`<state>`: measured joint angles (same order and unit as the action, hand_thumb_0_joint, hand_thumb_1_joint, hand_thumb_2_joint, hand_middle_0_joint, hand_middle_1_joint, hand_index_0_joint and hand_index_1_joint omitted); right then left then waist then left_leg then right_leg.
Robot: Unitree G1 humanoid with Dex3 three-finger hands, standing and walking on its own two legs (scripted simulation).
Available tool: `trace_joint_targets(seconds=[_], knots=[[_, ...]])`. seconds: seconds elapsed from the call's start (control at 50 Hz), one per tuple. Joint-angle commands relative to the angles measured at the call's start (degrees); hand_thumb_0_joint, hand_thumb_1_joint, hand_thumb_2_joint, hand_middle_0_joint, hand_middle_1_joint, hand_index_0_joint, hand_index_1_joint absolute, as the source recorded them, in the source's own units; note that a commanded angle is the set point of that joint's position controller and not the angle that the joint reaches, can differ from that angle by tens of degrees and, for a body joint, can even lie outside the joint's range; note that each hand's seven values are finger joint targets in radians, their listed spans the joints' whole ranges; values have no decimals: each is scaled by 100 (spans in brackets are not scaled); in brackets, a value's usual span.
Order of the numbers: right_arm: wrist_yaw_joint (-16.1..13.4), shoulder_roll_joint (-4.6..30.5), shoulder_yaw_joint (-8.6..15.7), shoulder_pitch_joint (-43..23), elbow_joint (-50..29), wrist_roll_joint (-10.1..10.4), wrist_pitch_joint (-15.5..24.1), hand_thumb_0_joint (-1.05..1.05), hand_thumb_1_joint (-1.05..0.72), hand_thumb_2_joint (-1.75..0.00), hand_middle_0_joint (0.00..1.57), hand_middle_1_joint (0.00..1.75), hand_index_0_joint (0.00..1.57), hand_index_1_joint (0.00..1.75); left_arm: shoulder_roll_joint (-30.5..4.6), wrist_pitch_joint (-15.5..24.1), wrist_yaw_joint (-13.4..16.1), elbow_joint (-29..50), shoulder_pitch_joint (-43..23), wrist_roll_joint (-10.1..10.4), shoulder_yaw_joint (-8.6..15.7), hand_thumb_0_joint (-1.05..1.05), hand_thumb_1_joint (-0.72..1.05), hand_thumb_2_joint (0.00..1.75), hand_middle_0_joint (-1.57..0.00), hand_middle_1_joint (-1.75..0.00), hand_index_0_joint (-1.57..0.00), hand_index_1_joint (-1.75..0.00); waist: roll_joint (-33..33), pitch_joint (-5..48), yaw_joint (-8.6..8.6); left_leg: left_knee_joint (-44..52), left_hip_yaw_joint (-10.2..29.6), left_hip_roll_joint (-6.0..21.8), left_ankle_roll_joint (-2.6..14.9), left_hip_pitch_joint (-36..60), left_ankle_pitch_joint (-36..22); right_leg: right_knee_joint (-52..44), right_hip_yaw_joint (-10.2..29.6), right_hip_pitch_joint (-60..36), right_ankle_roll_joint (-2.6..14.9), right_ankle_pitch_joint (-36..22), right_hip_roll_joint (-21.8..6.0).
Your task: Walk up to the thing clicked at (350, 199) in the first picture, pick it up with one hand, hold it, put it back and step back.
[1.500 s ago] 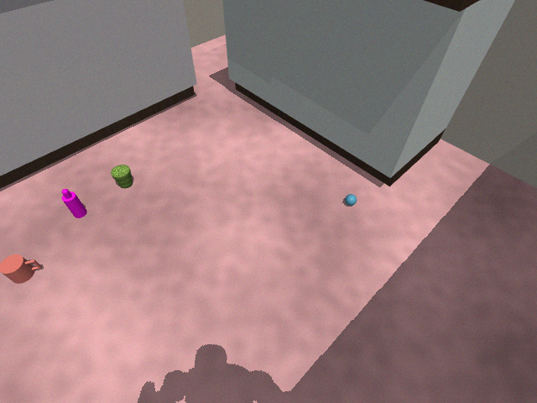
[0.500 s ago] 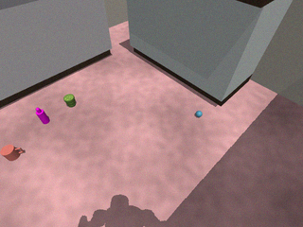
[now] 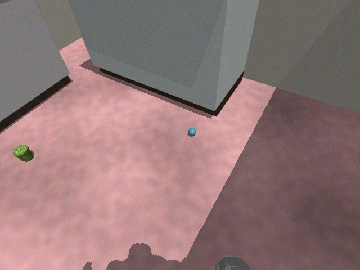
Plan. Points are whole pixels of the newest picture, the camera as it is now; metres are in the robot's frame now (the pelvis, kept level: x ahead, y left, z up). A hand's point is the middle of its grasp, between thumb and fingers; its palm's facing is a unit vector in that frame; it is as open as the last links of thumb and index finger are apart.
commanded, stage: walk up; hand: left
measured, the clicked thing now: (192, 131) +1.06 -0.05 -0.72
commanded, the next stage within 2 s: none
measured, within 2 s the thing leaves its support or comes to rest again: neither
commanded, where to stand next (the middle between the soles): +0.60 -0.18 m, yaw -22 degrees
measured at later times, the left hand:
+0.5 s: hand (110, 197) +0.32 +0.22 -0.13, palm faces -0.29 -0.90 -0.32, open 7.4 cm
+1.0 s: hand (161, 135) +0.52 +0.08 -0.09, palm faces -0.34 -0.86 -0.38, open 7.4 cm
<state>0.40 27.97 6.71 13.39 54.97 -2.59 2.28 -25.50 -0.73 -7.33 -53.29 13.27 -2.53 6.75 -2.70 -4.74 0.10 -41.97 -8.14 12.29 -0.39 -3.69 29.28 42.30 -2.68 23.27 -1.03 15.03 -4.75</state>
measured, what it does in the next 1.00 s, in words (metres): walks ahead, turning right: left foot, then right foot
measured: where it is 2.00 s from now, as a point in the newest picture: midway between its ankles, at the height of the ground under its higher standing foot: (214, 205)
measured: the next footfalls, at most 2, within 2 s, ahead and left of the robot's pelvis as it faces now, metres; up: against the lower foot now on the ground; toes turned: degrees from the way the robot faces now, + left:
left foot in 0.34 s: +0.26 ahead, +0.08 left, +0.00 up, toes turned -5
right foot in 0.74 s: +0.39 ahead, -0.24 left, +0.00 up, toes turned -20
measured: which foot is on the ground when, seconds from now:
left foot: up 0.00-0.32, down 0.34-0.78, up 0.80-1.00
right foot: down 0.00-0.34, up 0.36-0.72, down 0.74-1.00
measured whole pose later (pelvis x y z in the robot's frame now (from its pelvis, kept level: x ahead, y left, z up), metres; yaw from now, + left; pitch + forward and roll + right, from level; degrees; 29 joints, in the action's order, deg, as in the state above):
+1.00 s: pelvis +0.35 -0.14 +0.03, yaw -22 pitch -4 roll +1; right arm 2.2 24.2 2.2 17.4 46.6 -0.8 2.5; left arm -20.6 3.8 -3.0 -46.9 16.2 0.4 2.6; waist -2.8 -5.3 0.7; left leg -59.6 0.5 5.8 1.1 -26.6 17.3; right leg 28.9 1.3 13.0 3.3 12.2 2.3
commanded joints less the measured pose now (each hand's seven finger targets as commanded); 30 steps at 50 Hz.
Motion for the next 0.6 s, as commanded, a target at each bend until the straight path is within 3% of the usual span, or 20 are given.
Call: trace_joint_targets(seconds=[0.0,0.02,0.04,0.08,0.1,0.14,0.18,0.24,0.26,0.28,0.3,0.32,0.34,0.36,0.4,0.42,0.46,0.52,0.54,0.58], knots=[[60,905,13,-523,-1057,138,162,0,-90,-90,20,30,20,30,-2161,208,264,382,1110,173,515,0,90,90,-20,-30,-20,-30,1866,228,616,-2815,737,-958,84,-3300,462,-3359,4700,-1918,1695,2709,-1694],[72,1053,63,-503,-956,173,202,0,-90,-90,20,30,20,30,-2004,191,301,507,799,238,483,0,90,90,-20,-30,-20,-30,1385,39,498,-2814,912,-688,109,-3228,87,-3279,4333,-1639,1742,2615,-1549],[98,1019,39,-371,-839,289,237,0,-90,-90,20,30,20,30,-1752,204,374,568,597,272,388,0,90,90,-20,-30,-20,-30,1129,95,352,-2673,1026,-580,193,-3241,-285,-2988,3555,-1829,1576,1738,-1231],[101,827,-18,170,-701,296,229,0,-90,-90,20,30,20,30,-1449,257,439,694,306,239,267,0,90,90,-20,-30,-20,-30,1160,232,58,-1905,924,-505,256,-2485,-437,-2546,2470,-1313,1330,569,-880],[121,794,0,276,-711,249,223,0,-90,-90,20,30,20,30,-1357,276,439,736,238,229,224,0,90,90,-20,-30,-20,-30,1112,220,-1,-1573,872,-537,251,-2162,-499,-2537,2183,-967,1295,494,-739],[170,788,35,311,-762,179,182,0,-90,-90,20,30,20,30,-1295,311,432,852,180,201,170,0,90,90,-20,-30,-20,-30,1057,81,-3,-946,690,-668,193,-1955,-534,-2625,1883,-561,1332,903,-526],[200,794,64,252,-872,141,194,0,-90,-90,20,30,20,30,-1290,343,410,967,220,188,163,0,90,90,-20,-30,-20,-30,1023,46,39,-418,627,-744,128,-1930,-744,-2706,1935,-487,1373,1238,-551],[187,735,91,313,-963,104,301,0,-90,-90,20,30,20,30,-1273,383,388,1114,126,174,136,0,90,90,-20,-30,-20,-30,888,179,-24,305,560,-804,125,-1322,-1282,-2423,1890,-257,1285,897,-566],[164,702,108,571,-904,92,339,0,-90,-90,20,30,20,30,-1246,380,384,1153,-3,177,116,0,90,90,-20,-30,-20,-30,819,225,-198,505,455,-877,120,-837,-1634,-2149,1740,38,1202,905,-480],[127,698,157,1081,-779,75,390,0,-90,-90,20,30,20,30,-1164,374,390,1223,-239,166,70,0,90,90,-20,-30,-20,-30,686,300,-544,831,508,-910,119,39,-1999,-1530,1576,700,1037,958,-347],[53,927,251,1705,-644,26,452,0,-90,-90,20,30,20,30,-801,369,411,1317,-233,138,-21,0,90,90,-20,-30,-20,-30,-74,541,-865,1277,991,-723,199,1010,-1530,-228,1321,1359,774,856,84],[-14,1448,364,1985,-640,-58,527,0,-90,-90,20,30,20,30,-250,365,421,1283,174,162,-166,0,90,90,-20,-30,-20,-30,-1613,601,-900,2390,3021,499,406,1253,311,1696,874,2130,498,1409,1181],[-28,1494,318,1425,-872,30,551,0,-90,-90,20,30,20,30,-552,319,479,1155,545,151,-143,0,90,90,-20,-30,-20,-30,-895,305,-446,3294,4562,1338,559,430,1497,2385,1122,2113,407,1272,1068],[-6,1591,323,730,-1045,189,551,0,-90,-90,20,30,20,30,-1062,293,492,1026,828,109,-37,0,90,90,-20,-30,-20,-30,-486,160,-204,3498,4743,1619,998,74,2026,2499,1291,1924,443,1149,649],[18,1273,210,410,-1144,185,567,0,-90,-90,20,30,20,30,-1189,364,477,867,657,147,9,0,90,90,-20,-30,-20,-30,-378,-246,-62,3314,3687,1160,1071,-342,764,2450,1217,1695,321,595,319],[15,1051,132,520,-1121,148,585,0,-90,-90,20,30,20,30,-1157,374,457,790,603,176,42,0,90,90,-20,-30,-20,-30,-350,-272,-108,3159,2757,761,903,-433,-215,2165,1183,1477,267,331,237],[15,939,74,738,-1025,179,614,0,-90,-90,20,30,20,30,-998,367,407,780,539,237,12,0,90,90,-20,-30,-20,-30,-524,-184,-147,2872,1739,467,856,-269,-2076,1819,1044,1250,180,133,205],[13,960,75,971,-1039,160,559,0,-90,-90,20,30,20,30,-749,333,319,1023,61,266,-80,0,90,90,-20,-30,-20,-30,-616,-22,-280,2454,860,312,1083,270,-4000,922,672,1216,107,79,234],[10,995,82,1075,-1062,154,539,0,-90,-90,20,30,20,30,-693,328,300,1109,-124,265,-89,0,90,90,-20,-30,-20,-30,-649,35,-325,2357,689,306,1096,343,-4371,682,553,1137,112,38,231],[19,1077,103,1084,-1115,164,495,0,-90,-90,20,30,20,30,-621,313,253,1225,-421,240,-114,0,90,90,-20,-30,-20,-30,-650,88,-390,2269,426,251,1048,263,-4321,127,292,851,187,-171,192]])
